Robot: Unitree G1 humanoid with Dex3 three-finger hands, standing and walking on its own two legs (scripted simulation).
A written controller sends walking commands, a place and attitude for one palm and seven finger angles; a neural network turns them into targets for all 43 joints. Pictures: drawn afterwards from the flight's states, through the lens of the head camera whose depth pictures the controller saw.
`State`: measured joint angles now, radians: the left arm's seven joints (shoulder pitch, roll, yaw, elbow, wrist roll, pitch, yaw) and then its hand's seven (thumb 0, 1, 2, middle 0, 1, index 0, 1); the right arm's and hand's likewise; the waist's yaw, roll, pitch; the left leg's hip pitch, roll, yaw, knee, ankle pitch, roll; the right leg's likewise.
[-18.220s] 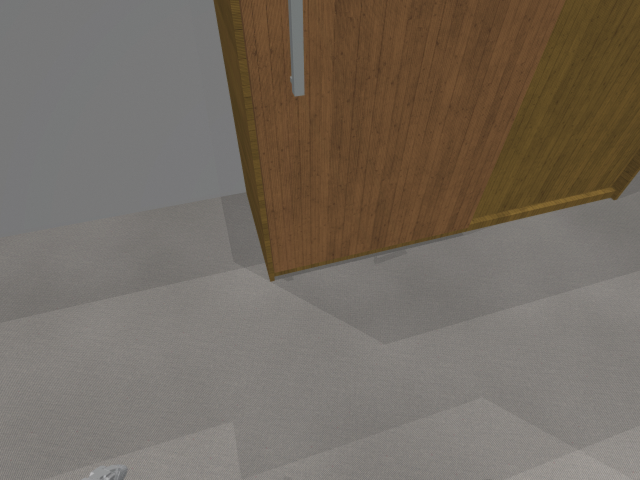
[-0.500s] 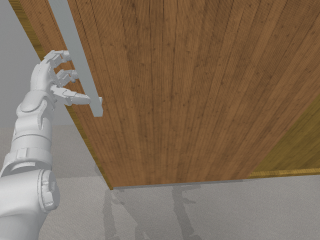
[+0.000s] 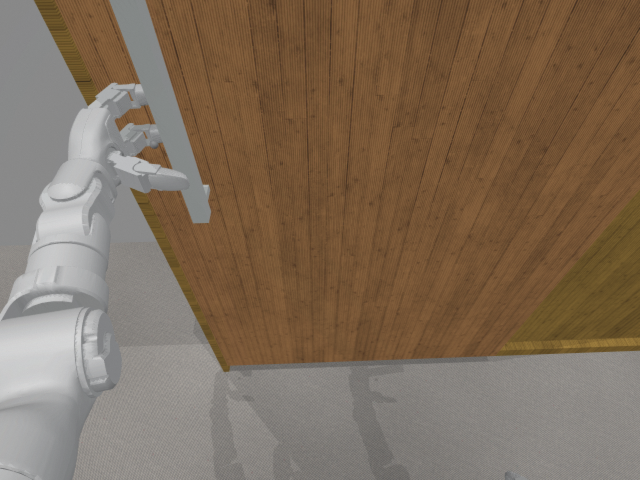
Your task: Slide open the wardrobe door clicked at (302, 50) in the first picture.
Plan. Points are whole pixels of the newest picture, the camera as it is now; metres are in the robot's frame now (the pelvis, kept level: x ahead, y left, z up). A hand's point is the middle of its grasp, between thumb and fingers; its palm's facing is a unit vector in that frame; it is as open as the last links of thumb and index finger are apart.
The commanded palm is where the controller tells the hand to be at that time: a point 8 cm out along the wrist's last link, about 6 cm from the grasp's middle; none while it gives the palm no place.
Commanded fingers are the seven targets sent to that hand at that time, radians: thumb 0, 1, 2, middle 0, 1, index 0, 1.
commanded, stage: feel for the door with the fingertips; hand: left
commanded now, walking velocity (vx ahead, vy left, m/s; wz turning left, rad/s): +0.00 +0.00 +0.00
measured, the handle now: (176, 119) +0.52 +0.19 +0.19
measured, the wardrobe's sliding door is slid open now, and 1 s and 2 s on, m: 0.00 0.00 0.00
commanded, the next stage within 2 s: slide the fingers in behind the handle in 0.10 s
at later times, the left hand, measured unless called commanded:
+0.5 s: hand (152, 139) +0.47 +0.21 +0.19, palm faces +0.02 -1.00 +0.00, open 13.8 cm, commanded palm +0.44 +0.26 +0.18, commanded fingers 0.00 -0.50 0.30 -0.30 -1.20 -0.30 -1.20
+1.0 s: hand (155, 147) +0.46 +0.20 +0.18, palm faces +0.03 -1.00 +0.02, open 14.0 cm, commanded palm +0.44 +0.24 +0.18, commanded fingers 0.00 -0.50 0.30 -0.30 -1.20 -0.30 -1.20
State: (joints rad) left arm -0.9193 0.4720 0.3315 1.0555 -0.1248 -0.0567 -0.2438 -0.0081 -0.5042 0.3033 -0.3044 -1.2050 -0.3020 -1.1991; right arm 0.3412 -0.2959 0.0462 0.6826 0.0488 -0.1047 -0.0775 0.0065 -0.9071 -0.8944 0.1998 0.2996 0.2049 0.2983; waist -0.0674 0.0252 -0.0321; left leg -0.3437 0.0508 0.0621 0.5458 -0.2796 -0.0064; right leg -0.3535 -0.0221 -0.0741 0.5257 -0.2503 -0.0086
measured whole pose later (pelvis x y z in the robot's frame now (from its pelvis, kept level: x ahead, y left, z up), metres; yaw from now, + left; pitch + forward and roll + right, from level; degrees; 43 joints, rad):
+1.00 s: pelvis +0.01 +0.01 +0.00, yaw -1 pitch +5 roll -1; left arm -0.86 0.41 0.32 0.94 -0.15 -0.03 -0.23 -0.01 -0.50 0.30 -0.30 -1.20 -0.30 -1.20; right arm 0.33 -0.28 0.04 0.66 0.04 -0.11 -0.05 0.01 -0.91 -0.89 0.20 0.30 0.21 0.30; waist -0.05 0.02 -0.05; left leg -0.34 0.05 0.07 0.55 -0.29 0.00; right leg -0.35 -0.02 -0.06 0.51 -0.25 0.00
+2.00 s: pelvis +0.00 +0.00 +0.00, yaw -1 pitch +4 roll +0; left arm -0.90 0.35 0.28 0.98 -0.12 -0.07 -0.14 -0.01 -0.50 0.30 -0.30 -1.20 -0.30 -1.20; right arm 0.35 -0.27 0.03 0.70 0.04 -0.11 -0.05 0.01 -0.91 -0.89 0.20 0.30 0.20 0.30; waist -0.06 0.03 -0.04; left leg -0.33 0.05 0.07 0.52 -0.27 0.00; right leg -0.35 -0.02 -0.06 0.50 -0.23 0.00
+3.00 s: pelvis +0.01 +0.00 +0.00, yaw -1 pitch +4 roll +0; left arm -0.88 0.34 0.28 0.94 -0.12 -0.04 -0.13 0.01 0.71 0.82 -0.42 -1.40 -0.42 -1.39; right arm 0.34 -0.27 0.03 0.70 0.03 -0.10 -0.05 0.01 -0.91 -0.89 0.20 0.30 0.20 0.30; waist -0.05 0.03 -0.05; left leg -0.31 0.05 0.08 0.51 -0.27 0.00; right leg -0.32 -0.02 -0.05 0.48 -0.24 0.00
